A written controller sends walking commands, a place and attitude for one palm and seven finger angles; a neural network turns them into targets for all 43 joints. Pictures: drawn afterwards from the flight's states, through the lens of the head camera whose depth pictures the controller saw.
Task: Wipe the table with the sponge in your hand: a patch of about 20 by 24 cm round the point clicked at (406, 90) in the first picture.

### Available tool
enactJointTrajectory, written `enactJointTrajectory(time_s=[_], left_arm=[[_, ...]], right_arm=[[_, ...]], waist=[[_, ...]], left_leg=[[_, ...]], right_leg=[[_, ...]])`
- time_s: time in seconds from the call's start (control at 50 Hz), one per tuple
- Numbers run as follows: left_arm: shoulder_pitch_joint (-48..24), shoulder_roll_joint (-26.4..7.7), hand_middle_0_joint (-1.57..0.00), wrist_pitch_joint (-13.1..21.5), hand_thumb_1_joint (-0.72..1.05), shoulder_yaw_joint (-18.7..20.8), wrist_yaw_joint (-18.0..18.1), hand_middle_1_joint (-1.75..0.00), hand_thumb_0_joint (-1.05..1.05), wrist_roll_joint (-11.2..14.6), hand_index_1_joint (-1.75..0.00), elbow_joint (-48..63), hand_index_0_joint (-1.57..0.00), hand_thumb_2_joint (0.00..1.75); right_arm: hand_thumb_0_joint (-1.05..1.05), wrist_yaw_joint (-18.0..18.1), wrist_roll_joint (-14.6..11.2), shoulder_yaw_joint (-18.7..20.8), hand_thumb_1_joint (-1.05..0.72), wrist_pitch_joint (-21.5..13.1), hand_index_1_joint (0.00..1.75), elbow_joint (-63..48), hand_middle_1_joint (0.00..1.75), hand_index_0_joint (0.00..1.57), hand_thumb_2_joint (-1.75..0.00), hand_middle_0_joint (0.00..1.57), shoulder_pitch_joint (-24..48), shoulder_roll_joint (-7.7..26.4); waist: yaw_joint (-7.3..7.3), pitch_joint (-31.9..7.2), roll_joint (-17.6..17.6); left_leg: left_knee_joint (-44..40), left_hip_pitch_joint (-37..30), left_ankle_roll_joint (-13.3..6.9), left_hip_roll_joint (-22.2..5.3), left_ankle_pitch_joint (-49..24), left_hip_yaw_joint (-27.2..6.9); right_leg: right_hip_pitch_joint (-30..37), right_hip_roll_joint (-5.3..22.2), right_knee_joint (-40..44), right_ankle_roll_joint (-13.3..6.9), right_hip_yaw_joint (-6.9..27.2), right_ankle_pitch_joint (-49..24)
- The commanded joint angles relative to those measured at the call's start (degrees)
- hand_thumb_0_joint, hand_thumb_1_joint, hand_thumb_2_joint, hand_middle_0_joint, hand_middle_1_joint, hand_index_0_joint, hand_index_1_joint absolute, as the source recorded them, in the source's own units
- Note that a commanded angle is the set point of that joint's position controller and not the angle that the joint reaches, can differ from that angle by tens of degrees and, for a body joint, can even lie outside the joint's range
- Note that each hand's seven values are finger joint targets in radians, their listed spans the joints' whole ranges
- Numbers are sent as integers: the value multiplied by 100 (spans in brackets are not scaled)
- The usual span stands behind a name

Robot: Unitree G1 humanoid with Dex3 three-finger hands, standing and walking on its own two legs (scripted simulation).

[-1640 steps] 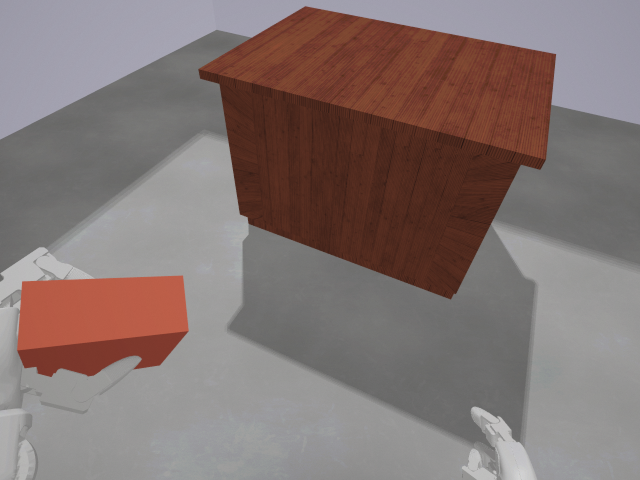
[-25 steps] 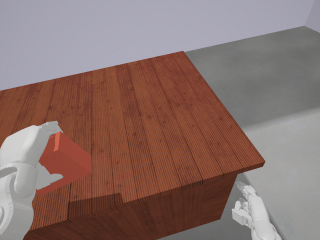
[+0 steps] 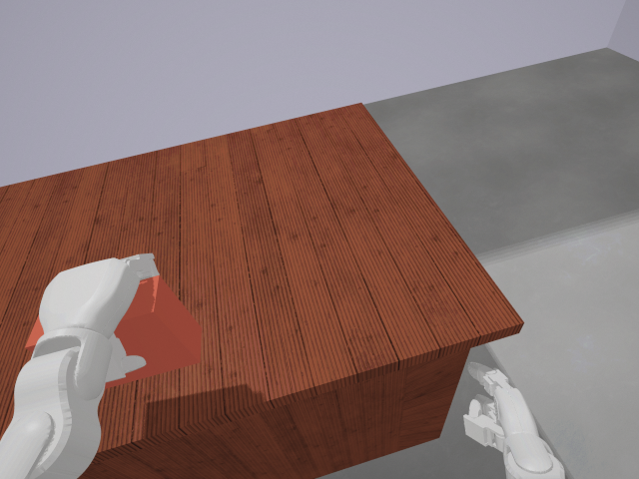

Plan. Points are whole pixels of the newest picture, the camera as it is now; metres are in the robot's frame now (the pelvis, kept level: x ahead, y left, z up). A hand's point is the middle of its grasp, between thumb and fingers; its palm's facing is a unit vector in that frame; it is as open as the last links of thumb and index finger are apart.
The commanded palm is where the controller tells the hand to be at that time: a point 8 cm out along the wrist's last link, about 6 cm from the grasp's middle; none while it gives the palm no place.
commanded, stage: turn the palm down, sponge in hand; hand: left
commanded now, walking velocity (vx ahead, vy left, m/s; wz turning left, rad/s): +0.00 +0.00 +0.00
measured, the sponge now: (133, 344) +0.22 +0.28 +0.07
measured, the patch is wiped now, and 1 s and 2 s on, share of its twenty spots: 0.00 0.00 0.00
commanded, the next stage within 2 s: move the sponge above the wiping area in 0.20 s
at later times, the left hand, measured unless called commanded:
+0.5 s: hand (118, 312) +0.23 +0.27 +0.13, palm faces +0.06 -0.03 -1.00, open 9.6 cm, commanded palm +0.20 +0.27 +0.19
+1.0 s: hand (119, 293) +0.25 +0.29 +0.14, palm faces +0.17 -0.06 -0.98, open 9.6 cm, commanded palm +0.21 +0.27 +0.18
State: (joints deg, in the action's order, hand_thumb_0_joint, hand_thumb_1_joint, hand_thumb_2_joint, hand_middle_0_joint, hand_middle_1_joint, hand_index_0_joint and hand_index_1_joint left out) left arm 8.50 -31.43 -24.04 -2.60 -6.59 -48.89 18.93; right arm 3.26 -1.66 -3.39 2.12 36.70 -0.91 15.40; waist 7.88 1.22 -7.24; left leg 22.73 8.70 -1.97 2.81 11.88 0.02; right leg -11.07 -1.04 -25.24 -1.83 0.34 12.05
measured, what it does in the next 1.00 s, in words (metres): stands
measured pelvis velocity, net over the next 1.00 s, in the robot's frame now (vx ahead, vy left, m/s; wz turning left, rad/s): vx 0.01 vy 0.00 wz -0.01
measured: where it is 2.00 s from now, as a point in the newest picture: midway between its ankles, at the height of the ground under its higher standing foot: outside the picture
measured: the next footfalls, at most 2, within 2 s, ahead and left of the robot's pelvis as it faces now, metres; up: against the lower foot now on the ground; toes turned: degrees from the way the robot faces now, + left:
none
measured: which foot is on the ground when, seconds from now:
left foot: down 0.00-1.00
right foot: down 0.00-1.00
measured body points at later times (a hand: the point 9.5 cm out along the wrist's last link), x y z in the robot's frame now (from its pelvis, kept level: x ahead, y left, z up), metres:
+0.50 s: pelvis +0.00 -0.01 +0.00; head -0.01 -0.06 +0.45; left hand +0.22 +0.27 +0.19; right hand +0.25 -0.20 -0.09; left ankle +0.01 +0.10 -0.74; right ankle +0.02 -0.10 -0.74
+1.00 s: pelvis +0.01 +0.00 +0.00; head +0.00 -0.05 +0.45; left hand +0.24 +0.28 +0.19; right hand +0.26 -0.19 -0.09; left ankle +0.01 +0.10 -0.74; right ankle +0.02 -0.10 -0.74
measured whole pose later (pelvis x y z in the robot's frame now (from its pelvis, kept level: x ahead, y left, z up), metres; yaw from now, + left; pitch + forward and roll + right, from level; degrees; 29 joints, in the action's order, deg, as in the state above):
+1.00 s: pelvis +0.01 +0.00 +0.00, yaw +0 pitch -2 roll +0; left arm 3.2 -28.8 -22.8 -1.5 1.8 -49.8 12.0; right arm 3.2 -2.0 -2.4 1.5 39.8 -0.6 14.0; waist 8.4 0.1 -6.5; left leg 21.8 7.6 -1.6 2.3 12.0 0.1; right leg -9.7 -1.6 -23.4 -2.0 0.7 11.6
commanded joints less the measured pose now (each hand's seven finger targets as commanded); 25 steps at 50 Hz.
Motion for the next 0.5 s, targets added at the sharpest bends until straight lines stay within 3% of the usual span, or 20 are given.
enactJointTrajectory(time_s=[0.0, 0.06, 0.08, 0.12, 0.18, 0.2, 0.26, 0.28, 0.3, 0.36, 0.38, 0.42, 0.46, 0.48], left_arm=[[-1670, -1970, -120, 362, 10, 1733, 631, -160, 0, -446, -160, 1279, -120, 130], [-1412, -1640, -120, 346, 10, 1619, 765, -160, 0, -125, -160, 888, -120, 130], [-1438, -1610, -120, 243, 10, 1659, 774, -160, 0, -57, -160, 817, -120, 130], [-1344, -1250, -120, 62, 10, 1273, 692, -160, 0, 76, -160, 635, -120, 130], [-1391, -927, -120, -264, 10, 827, 443, -160, 0, 143, -160, 586, -120, 130], [-1307, -892, -120, -287, 10, 683, 347, -160, 0, 144, -160, 504, -120, 130], [-1408, -1236, -120, -155, 10, 807, 221, -160, 0, -83, -160, 903, -120, 130], [-1573, -1505, -120, -82, 10, 1032, 240, -160, 0, -195, -160, 1207, -120, 130], [-1696, -1564, -120, -9, 10, 1015, 227, -160, 0, -355, -160, 1148, -120, 130], [-1881, -2001, -120, 352, 10, 1549, 428, -160, 0, -459, -160, 869, -120, 130], [-1858, -2288, -120, 432, 10, 1898, 544, -160, 0, -442, -160, 979, -120, 130], [-1756, -1896, -120, 531, 10, 1726, 695, -160, 0, -290, -160, 601, -120, 130], [-1736, -1703, -120, 500, 10, 1642, 784, -160, 0, -136, -160, 324, -120, 130], [-1775, -1796, -120, 422, 10, 1756, 821, -160, 0, -98, -160, 275, -120, 130]], right_arm=[[0, 49, 68, 146, -90, -377, 30, -970, 30, 20, -90, 20, 1251, 356], [0, 27, -14, 228, -90, -352, 30, -865, 30, 20, -90, 20, 1200, 367], [0, 15, -60, 207, -90, -384, 30, -835, 30, 20, -90, 20, 1399, 390], [0, 4, -98, 230, -90, -358, 30, -841, 30, 20, -90, 20, 1316, 419], [0, 63, -176, 190, -90, -359, 30, -912, 30, 20, -90, 20, 1590, 442], [0, 80, -153, 186, -90, -366, 30, -936, 30, 20, -90, 20, 1439, 480], [0, 115, -112, 181, -90, -351, 30, -995, 30, 20, -90, 20, 1373, 455], [0, 119, -95, 158, -90, -403, 30, -1018, 30, 20, -90, 20, 1583, 435], [0, 132, -31, 138, -90, -422, 30, -1027, 30, 20, -90, 20, 1463, 441], [0, 192, 29, 172, -90, -416, 30, -890, 30, 20, -90, 20, 1229, 406], [0, 200, 40, 180, -90, -459, 30, -852, 30, 20, -90, 20, 1334, 423], [0, 206, 10, 211, -90, -467, 30, -810, 30, 20, -90, 20, 1171, 349], [0, 184, -24, 253, -90, -433, 30, -756, 30, 20, -90, 20, 1191, 396], [0, 177, -58, 238, -90, -465, 30, -720, 30, 20, -90, 20, 1318, 428]], waist=[[178, -1594, 272], [126, -1280, 250], [108, -1044, 317], [16, -998, 358], [-61, -751, 430], [-82, -778, 543], [-81, -1164, 561], [-33, -1266, 442], [13, -1444, 389], [52, -1396, 550], [133, -1418, 434], [86, -1252, 524], [86, -1135, 327], [87, -1010, 327]], left_leg=[[-134, -265, -56, -112, -1502, -605], [-137, -309, 27, -156, -1373, -571], [-141, -255, 34, -138, -1219, -603], [-191, -128, 46, -160, -1123, -515], [-234, -24, 9, -105, -750, -486], [-227, 54, -19, -122, -647, -452], [-237, -37, -71, -72, -750, -501], [-210, -122, -84, -73, -719, -534], [-171, -114, -108, -49, -832, -494], [-147, -199, -74, -50, -968, -542], [-113, -247, -72, -42, -950, -582], [-104, -232, -33, -65, -977, -501], [-158, -207, 18, -86, -916, -505], [-141, -187, 26, -66, -849, -525]], right_leg=[[911, 78, 300, -355, 792, -862], [669, 137, 469, -289, 805, -811], [513, 50, 547, -344, 967, -627], [532, 143, 508, -243, 740, -667], [355, 93, 582, -241, 849, -335], [403, 134, 553, -195, 679, -297], [625, 161, 442, -168, 722, -339], [633, 85, 444, -239, 909, -226], [755, 131, 351, -233, 767, -332], [718, 134, 452, -251, 859, -374], [746, 62, 499, -328, 1109, -354], [665, 136, 540, -278, 971, -416], [592, 154, 593, -276, 932, -415], [484, 79, 636, -334, 1090, -304]])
